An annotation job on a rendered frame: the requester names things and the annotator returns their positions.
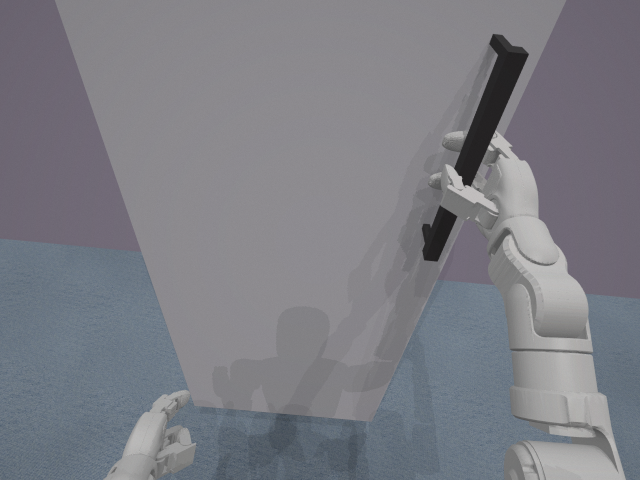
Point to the fridge door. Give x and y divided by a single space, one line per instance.
274 157

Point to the robot right hand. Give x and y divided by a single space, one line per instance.
510 190

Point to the left robot forearm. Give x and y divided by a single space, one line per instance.
134 467

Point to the robot right upper arm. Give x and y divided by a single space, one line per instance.
538 460

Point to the handle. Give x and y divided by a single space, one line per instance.
503 78

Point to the right robot forearm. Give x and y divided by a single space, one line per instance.
555 386

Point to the robot left hand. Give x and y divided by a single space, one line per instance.
170 448

